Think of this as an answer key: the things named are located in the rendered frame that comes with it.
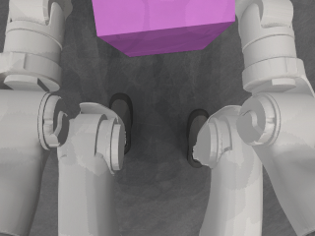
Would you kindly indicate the robot right forearm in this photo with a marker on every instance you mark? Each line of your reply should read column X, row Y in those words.
column 268, row 47

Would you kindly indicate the right robot upper arm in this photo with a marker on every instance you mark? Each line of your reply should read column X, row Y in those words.
column 280, row 127

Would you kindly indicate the left robot thigh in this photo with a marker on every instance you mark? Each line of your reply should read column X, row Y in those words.
column 86, row 205

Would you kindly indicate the robot right shin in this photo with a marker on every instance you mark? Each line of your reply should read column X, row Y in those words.
column 197, row 148

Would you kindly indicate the carton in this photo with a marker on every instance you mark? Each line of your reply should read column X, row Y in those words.
column 150, row 27

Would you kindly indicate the left robot upper arm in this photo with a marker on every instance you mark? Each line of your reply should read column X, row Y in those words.
column 32, row 123

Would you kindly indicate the robot left forearm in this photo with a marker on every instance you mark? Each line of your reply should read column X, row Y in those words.
column 34, row 40

